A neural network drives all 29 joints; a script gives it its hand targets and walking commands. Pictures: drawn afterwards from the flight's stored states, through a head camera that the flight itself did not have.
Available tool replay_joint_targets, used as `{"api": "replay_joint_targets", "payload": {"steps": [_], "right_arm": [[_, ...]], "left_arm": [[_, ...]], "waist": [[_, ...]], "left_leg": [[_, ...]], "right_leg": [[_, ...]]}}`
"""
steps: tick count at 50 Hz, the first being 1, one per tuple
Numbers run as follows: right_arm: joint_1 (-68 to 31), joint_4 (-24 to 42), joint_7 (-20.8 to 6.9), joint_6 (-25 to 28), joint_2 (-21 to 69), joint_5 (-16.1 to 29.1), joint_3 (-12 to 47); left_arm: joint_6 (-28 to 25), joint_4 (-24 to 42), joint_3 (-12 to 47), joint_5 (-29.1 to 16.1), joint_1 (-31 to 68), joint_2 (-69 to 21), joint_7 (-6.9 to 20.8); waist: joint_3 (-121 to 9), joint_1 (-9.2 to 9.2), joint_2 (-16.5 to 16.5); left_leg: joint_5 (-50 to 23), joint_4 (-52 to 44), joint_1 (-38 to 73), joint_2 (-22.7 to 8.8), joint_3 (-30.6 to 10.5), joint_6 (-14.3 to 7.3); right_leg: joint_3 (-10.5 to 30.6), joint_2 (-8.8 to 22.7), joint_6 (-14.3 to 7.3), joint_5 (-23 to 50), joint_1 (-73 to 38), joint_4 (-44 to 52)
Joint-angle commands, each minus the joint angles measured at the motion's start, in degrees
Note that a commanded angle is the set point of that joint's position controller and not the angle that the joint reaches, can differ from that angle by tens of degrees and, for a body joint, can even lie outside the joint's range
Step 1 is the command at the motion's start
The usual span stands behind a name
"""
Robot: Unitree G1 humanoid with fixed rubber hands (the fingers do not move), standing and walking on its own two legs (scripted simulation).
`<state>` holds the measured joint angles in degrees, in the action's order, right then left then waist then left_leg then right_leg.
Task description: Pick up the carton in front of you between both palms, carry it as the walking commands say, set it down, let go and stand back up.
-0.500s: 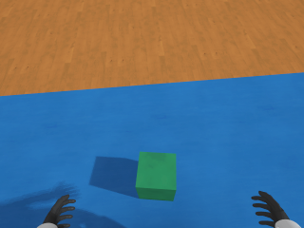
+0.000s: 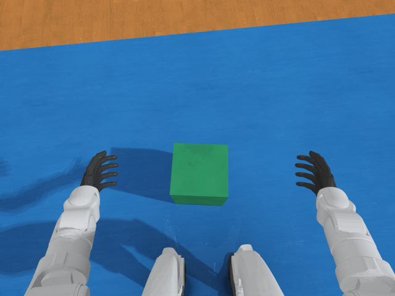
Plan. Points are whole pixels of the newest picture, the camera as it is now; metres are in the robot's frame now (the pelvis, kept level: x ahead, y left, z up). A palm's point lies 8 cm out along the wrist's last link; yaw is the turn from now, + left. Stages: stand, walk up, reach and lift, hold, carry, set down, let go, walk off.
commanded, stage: reach and lift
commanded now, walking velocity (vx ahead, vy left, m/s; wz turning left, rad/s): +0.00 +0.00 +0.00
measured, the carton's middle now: (199, 176) +0.48 +0.01 -0.57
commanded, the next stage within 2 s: none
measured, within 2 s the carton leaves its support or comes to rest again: neither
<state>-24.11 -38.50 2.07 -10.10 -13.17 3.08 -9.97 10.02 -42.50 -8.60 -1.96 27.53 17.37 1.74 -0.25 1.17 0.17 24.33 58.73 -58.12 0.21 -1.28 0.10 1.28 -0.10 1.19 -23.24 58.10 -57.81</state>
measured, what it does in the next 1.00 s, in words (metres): lowers itself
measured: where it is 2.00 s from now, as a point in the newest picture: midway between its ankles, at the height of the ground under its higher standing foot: (208, 294)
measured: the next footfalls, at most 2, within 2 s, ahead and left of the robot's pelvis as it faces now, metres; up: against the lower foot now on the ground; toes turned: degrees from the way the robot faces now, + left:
none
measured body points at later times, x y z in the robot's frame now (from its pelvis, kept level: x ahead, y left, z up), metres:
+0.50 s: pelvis -0.05 +0.00 -0.05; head +0.28 +0.01 +0.25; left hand +0.52 +0.20 -0.16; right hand +0.49 -0.18 -0.16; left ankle +0.02 +0.12 -0.66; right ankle +0.03 -0.13 -0.66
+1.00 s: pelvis -0.06 +0.00 -0.23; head +0.30 +0.01 +0.03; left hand +0.50 +0.20 -0.40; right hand +0.47 -0.19 -0.40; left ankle +0.02 +0.12 -0.66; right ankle +0.03 -0.14 -0.66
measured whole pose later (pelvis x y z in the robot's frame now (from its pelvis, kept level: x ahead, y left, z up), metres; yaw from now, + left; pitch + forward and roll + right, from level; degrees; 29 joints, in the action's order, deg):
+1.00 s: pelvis -0.06 +0.00 -0.23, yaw -2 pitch +50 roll -3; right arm -71.6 -51.0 8.5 -6.3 -14.6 7.7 -13.7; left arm 6.1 -57.7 -8.4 -6.5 76.8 23.4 -3.2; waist 4.0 1.5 -0.4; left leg 31.6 106.6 -124.9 3.3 -4.3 2.3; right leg 2.4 -3.2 4.1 -30.6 124.2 -104.9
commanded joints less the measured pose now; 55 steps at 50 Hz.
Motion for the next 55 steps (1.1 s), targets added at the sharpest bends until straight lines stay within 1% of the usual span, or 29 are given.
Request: {"api": "replay_joint_targets", "payload": {"steps": [1,2,3,5,9,10,13,15,17,19,20,23,26,29,32,35,37,41,44,48,52,55], "right_arm": [[-13.08,4.48,1.26,1.13,-6.60,0.40,-2.82],[-16.07,3.94,1.51,1.05,-7.05,0.63,-2.90],[-19.21,3.48,1.79,0.89,-6.98,0.70,-3.15],[-26.05,2.33,2.40,0.41,-6.74,0.62,-3.67],[-39.90,-1.62,3.38,-1.46,-6.26,0.43,-4.97],[-43.18,-2.58,3.56,-2.00,-6.08,0.32,-5.47],[-51.71,-5.36,3.97,-3.27,-5.61,-0.56,-7.37],[-56.20,-6.77,4.19,-3.65,-5.23,-1.71,-8.99],[-59.01,-7.53,4.41,-3.64,-4.86,-3.36,-10.82],[-60.16,-7.24,4.56,-3.21,-4.67,-5.01,-12.41],[-60.21,-6.56,4.60,-2.84,-4.58,-5.67,-13.01],[-58.90,-5.14,4.21,-1.08,-3.74,-7.00,-14.64],[-56.43,-4.47,3.47,1.36,-1.63,-7.92,-15.72],[-53.41,-4.87,2.92,3.70,0.41,-8.81,-16.29],[-50.25,-6.36,2.76,5.41,1.15,-9.19,-16.34],[-49.42,-7.17,3.03,6.55,0.56,-8.36,-15.43],[-50.57,-6.97,3.47,6.96,-0.41,-6.97,-14.00],[-53.32,-6.13,4.87,6.97,-3.53,-2.02,-9.46],[-55.78,-5.99,5.82,6.35,-5.79,1.75,-6.29],[-61.25,-5.30,6.71,4.84,-8.33,5.32,-3.41],[-67.23,-8.29,7.19,3.42,-9.64,6.94,-2.42],[-71.06,-12.35,7.05,3.28,-10.07,6.83,-2.56]], "left_arm": [[-1.26,3.26,-2.33,-0.29,14.93,7.95,-0.48],[-1.02,2.52,-2.91,-0.02,18.12,8.20,-0.48],[-0.88,1.93,-3.46,0.11,21.25,8.59,-0.48],[-0.68,0.36,-4.09,0.16,28.04,9.43,-0.35],[0.61,-5.05,-4.75,0.27,42.56,10.70,0.26],[1.01,-6.48,-4.96,0.41,46.07,11.03,0.49],[1.93,-10.38,-5.72,1.32,55.44,11.87,1.14],[2.17,-12.49,-6.59,2.35,60.41,12.28,1.49],[2.15,-13.83,-7.73,3.73,63.86,12.58,1.75],[1.89,-14.14,-8.91,5.26,65.61,12.69,1.73],[1.67,-13.81,-9.44,6.03,65.89,12.65,1.61],[0.36,-12.79,-10.67,7.68,65.15,11.16,1.28],[-1.74,-11.55,-11.82,8.67,62.84,8.30,1.07],[-3.75,-11.06,-12.96,9.44,59.22,5.65,0.63],[-5.19,-11.57,-13.57,9.76,55.19,3.99,-0.22],[-6.20,-11.44,-12.87,8.88,53.58,3.92,-1.25],[-6.67,-10.69,-11.34,7.30,54.22,4.91,-1.99],[-6.89,-8.59,-6.52,2.10,57.34,8.59,-3.63],[-6.44,-8.02,-2.90,-1.69,60.57,10.78,-4.53],[-5.07,-7.59,0.38,-5.25,66.39,13.53,-5.12],[-3.69,-11.59,2.28,-7.05,71.75,14.83,-5.35],[-3.60,-16.06,2.86,-7.53,74.89,15.48,-5.18]], "waist": [[-40.46,0.00,1.54],[-41.47,-0.61,2.40],[-42.43,-0.58,2.19],[-43.28,-0.33,1.17],[-43.32,0.31,0.84],[-43.59,0.47,1.00],[-45.83,1.05,1.61],[-47.57,1.35,2.13],[-50.20,1.65,2.77],[-54.24,1.76,3.48],[-56.82,1.79,3.84],[-60.44,1.89,4.46],[-59.79,1.63,4.65],[-58.28,1.16,4.26],[-57.10,0.77,3.57],[-56.95,0.39,2.82],[-58.79,0.15,2.44],[-67.03,0.38,2.40],[-70.15,0.47,3.53],[-71.60,0.45,4.67],[-65.60,0.57,4.31],[-58.96,0.65,3.38]], "left_leg": [[-35.93,-1.76,19.43,2.05,-0.83,1.58],[-34.92,-1.56,19.56,2.08,-0.63,1.84],[-32.74,-1.81,17.93,2.21,-0.20,2.01],[-26.48,-2.77,12.68,2.60,0.64,2.00],[-11.77,-4.13,5.10,2.66,1.64,1.90],[-9.03,-4.13,3.83,2.64,1.84,1.86],[-4.83,-3.24,1.16,2.79,2.34,1.86],[-4.36,-2.37,-0.10,3.07,2.61,1.89],[-5.52,-1.64,-0.05,3.46,2.72,1.96],[-8.81,-1.05,1.75,3.76,2.70,2.10],[-11.64,-0.62,3.37,3.89,2.68,2.22],[-21.21,1.15,6.40,4.21,2.41,2.31],[-29.31,3.77,4.67,4.19,1.89,2.12],[-34.71,7.73,-1.15,3.93,1.21,2.02],[-36.88,13.05,-8.44,3.57,0.52,2.12],[-35.27,18.76,-15.49,3.50,0.31,2.39],[-33.94,22.74,-18.97,3.65,0.58,2.58],[-32.84,31.34,-20.88,3.77,1.34,2.87],[-30.25,36.90,-20.71,3.52,2.12,3.15],[-22.27,41.92,-21.94,3.02,3.37,3.25],[-11.92,45.07,-27.70,2.19,3.58,2.84],[-6.00,47.39,-33.32,1.46,3.27,2.50]], "right_leg": [[-1.79,-3.09,2.41,30.55,-9.86,1.65],[-1.97,-3.12,2.14,28.32,-7.30,2.28],[-2.09,-3.19,2.08,26.94,-6.97,2.63],[-2.26,-3.15,2.32,23.37,-7.35,2.84],[-3.19,-2.73,2.53,10.91,-4.38,3.18],[-3.51,-2.69,2.52,8.19,-3.34,3.10],[-4.32,-2.89,2.51,4.13,-0.97,2.15],[-4.65,-3.09,2.61,3.62,0.12,1.28],[-4.92,-3.34,2.76,4.54,0.47,0.57],[-5.18,-3.72,2.82,7.31,-0.02,0.03],[-5.40,-4.02,2.73,9.52,-0.64,-0.24],[-5.62,-4.63,2.49,17.46,0.89,-1.47],[-5.16,-4.84,2.27,24.00,5.47,-3.62],[-4.36,-4.80,2.27,28.64,11.13,-7.48],[-3.83,-4.66,2.53,30.25,18.12,-12.96],[-3.70,-4.57,2.88,28.95,23.81,-19.00],[-3.83,-4.60,3.05,28.50,25.27,-23.13],[-4.31,-4.45,3.42,29.02,25.42,-31.88],[-5.09,-4.24,3.47,26.21,27.83,-37.08],[-6.22,-3.96,3.19,19.02,29.62,-42.09],[-6.57,-3.33,2.87,10.32,32.01,-45.77],[-6.07,-2.72,2.69,5.60,33.77,-48.32]]}}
